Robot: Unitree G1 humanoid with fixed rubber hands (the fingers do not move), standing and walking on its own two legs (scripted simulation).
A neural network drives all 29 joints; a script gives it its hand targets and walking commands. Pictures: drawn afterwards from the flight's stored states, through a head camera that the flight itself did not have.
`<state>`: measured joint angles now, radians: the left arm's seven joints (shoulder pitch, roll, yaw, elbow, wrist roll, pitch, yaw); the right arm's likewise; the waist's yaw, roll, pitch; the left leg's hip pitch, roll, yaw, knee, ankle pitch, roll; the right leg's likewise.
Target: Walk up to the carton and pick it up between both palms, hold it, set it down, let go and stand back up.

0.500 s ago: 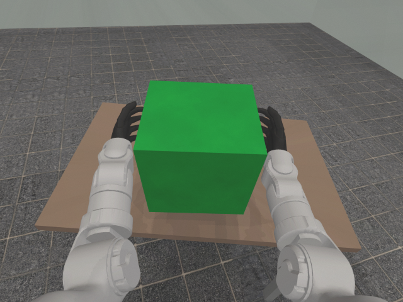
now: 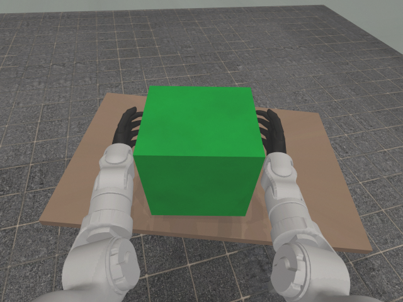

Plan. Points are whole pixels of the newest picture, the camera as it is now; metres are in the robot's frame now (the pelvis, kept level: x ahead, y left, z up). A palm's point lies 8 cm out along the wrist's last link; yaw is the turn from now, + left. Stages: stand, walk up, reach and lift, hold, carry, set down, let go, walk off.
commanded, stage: set down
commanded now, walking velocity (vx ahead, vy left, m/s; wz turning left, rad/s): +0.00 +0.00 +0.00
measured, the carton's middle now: (199, 153) +0.41 +0.05 +0.05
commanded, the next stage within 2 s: none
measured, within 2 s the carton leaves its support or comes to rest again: rests again in 1.34 s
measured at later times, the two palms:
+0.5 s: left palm (126, 148) +0.39 +0.21 +0.07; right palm (270, 151) +0.41 -0.10 +0.08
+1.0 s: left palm (126, 153) +0.39 +0.21 +0.05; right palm (265, 156) +0.41 -0.10 +0.06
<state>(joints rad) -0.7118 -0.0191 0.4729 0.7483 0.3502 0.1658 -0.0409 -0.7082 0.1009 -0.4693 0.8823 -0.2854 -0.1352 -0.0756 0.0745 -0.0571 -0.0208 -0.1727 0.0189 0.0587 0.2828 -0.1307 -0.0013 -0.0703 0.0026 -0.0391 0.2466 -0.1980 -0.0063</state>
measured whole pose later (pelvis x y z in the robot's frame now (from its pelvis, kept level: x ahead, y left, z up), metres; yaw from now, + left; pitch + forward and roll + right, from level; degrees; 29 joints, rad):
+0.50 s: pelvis +0.00 +0.00 +0.00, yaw -1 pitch +6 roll +0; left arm -0.76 0.00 0.53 0.88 0.36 0.06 -0.04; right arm -0.74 0.13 -0.58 0.90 -0.40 -0.17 -0.06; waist 0.09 -0.05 -0.04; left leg -0.26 0.03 0.09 0.29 -0.12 0.00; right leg -0.18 0.00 -0.04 0.27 -0.20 -0.01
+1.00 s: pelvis +0.00 +0.00 +0.00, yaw -1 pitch +11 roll +0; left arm -0.78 0.03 0.53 1.01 0.34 -0.07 -0.02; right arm -0.76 0.12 -0.61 0.96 -0.43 -0.25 -0.07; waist 0.10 -0.04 -0.09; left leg -0.38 0.03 0.11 0.31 -0.12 0.01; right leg -0.28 0.00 -0.05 0.28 -0.18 0.00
